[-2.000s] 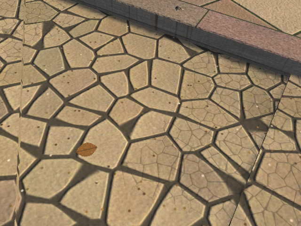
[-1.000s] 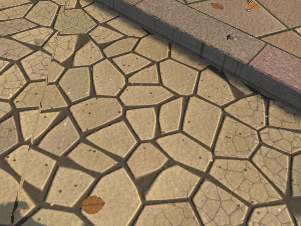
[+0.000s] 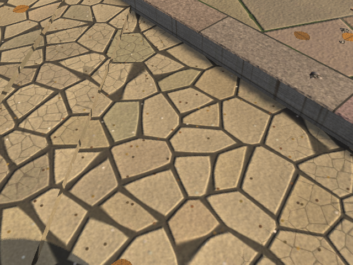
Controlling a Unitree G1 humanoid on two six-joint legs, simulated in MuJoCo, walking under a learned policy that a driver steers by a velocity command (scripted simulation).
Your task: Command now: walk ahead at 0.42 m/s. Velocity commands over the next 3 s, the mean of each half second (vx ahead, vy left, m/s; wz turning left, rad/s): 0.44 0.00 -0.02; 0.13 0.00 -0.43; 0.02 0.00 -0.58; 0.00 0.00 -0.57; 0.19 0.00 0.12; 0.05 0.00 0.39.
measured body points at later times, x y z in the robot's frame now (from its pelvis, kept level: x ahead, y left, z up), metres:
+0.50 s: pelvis +0.25 +0.01 +0.00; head +0.28 +0.02 +0.44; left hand +0.16 +0.25 -0.15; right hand +0.45 -0.21 -0.11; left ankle +0.37 +0.09 -0.73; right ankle +0.06 -0.09 -0.72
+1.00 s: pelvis +0.35 +0.00 +0.00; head +0.37 -0.02 +0.45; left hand +0.54 +0.21 -0.11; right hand +0.34 -0.27 -0.15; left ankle +0.37 +0.09 -0.73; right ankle +0.35 -0.09 -0.73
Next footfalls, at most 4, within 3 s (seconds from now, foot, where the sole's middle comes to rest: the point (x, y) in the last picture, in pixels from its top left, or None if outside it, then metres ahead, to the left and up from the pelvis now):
0.50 left None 0.41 0.10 -0.76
1.00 right None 0.39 -0.10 -0.76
1.50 left None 0.45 0.08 -0.76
1.96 right None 0.28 -0.06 -0.76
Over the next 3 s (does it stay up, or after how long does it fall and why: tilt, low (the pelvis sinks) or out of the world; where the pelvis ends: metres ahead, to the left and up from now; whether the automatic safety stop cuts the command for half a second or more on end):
stays up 0.47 -0.08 0.01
